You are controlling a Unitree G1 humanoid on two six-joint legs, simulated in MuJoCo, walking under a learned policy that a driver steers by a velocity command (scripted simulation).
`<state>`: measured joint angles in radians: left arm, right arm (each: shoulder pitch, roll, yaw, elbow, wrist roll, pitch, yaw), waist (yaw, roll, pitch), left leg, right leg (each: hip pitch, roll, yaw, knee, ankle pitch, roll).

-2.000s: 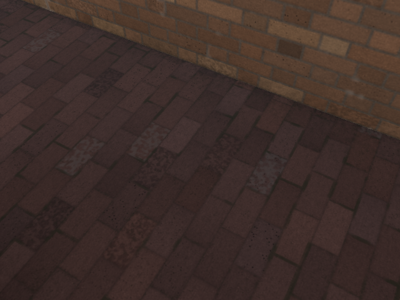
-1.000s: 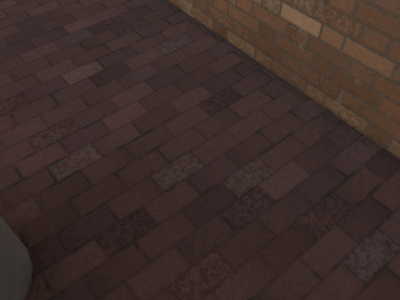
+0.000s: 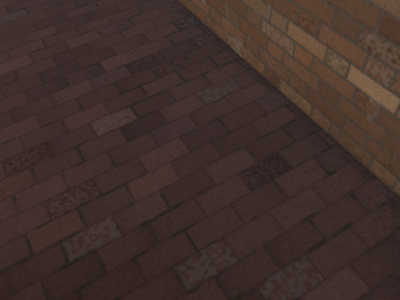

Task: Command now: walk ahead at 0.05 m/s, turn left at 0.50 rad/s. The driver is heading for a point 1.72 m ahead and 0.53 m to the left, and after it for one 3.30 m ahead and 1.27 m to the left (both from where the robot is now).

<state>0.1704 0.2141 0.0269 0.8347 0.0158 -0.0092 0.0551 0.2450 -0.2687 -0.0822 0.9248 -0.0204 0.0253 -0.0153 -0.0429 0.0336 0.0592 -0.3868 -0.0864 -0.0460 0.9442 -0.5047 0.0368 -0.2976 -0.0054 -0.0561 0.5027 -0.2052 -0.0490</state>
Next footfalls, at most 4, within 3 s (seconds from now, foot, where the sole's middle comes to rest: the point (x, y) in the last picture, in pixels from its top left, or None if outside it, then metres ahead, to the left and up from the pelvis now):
0.36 left None -0.01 0.13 -0.77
0.88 right None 0.06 -0.06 -0.77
2.42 left None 0.07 0.18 -0.77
2.90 right None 0.44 0.17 -0.77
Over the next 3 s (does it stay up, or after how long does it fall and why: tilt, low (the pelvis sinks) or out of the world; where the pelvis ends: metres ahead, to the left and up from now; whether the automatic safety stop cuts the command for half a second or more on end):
stays up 0.33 0.17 -0.02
